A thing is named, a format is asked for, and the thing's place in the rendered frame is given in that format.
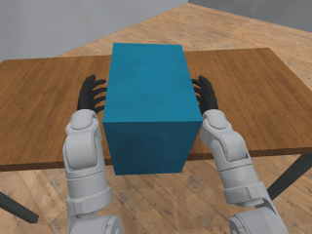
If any robot left upper arm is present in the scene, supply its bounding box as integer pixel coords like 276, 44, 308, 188
70, 214, 124, 234

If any robot left hand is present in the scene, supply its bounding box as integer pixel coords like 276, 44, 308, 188
77, 74, 107, 114

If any left robot forearm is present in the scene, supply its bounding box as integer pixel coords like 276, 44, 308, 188
62, 109, 113, 234

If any right robot forearm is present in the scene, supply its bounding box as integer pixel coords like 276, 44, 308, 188
200, 109, 289, 234

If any robot right hand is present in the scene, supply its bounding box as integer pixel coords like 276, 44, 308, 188
191, 75, 219, 116

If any carton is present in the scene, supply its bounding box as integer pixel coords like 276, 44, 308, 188
102, 43, 203, 176

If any robot right upper arm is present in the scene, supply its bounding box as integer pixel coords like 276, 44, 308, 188
229, 207, 288, 234

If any table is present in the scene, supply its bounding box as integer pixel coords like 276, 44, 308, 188
0, 47, 312, 224

